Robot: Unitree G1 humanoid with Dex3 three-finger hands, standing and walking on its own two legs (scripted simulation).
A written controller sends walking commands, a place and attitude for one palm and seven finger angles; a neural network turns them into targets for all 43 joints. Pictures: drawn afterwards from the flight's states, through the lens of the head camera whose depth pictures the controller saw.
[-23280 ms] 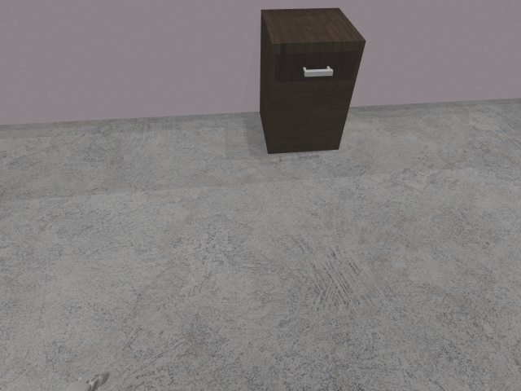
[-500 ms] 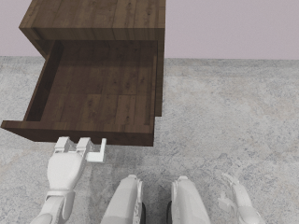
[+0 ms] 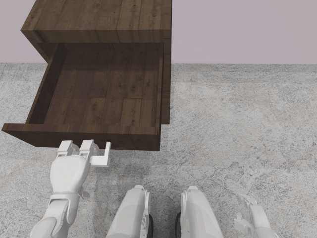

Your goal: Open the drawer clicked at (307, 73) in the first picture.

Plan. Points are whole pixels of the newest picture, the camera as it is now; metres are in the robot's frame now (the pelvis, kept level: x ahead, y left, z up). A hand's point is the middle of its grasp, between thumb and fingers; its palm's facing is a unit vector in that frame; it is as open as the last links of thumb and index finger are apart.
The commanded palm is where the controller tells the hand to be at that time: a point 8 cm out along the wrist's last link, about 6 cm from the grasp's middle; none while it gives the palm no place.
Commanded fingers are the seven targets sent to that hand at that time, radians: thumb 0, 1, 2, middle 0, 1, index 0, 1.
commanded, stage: lift the hand off the handle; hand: left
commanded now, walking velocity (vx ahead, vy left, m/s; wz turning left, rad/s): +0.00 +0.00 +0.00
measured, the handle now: (85, 152) +0.32 +0.23 -0.05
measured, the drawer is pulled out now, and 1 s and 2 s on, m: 0.29 0.29 0.29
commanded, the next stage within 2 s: none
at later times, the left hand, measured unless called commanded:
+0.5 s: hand (82, 169) +0.28 +0.23 -0.07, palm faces -0.04 -0.06 -1.00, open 13.7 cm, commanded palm +0.26 +0.23 -0.02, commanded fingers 0.00 -0.50 0.30 -0.30 -1.20 -0.30 -1.20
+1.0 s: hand (73, 166) +0.28 +0.24 -0.03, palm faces -0.05 -0.07 -1.00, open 13.8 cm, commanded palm +0.26 +0.24 +0.02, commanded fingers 0.00 -0.50 0.30 -0.30 -1.20 -0.30 -1.20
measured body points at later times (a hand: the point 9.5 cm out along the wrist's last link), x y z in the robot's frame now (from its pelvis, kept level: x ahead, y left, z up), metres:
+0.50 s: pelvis -0.01 +0.00 +0.00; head +0.14 -0.01 +0.43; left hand +0.28 +0.23 -0.02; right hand +0.18 -0.23 -0.15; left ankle +0.04 +0.10 -0.55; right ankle +0.05 -0.07 -0.55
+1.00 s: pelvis +0.01 +0.01 +0.04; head +0.13 +0.00 +0.48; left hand +0.28 +0.24 +0.02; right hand +0.18 -0.23 -0.09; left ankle +0.04 +0.10 -0.55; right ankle +0.05 -0.07 -0.55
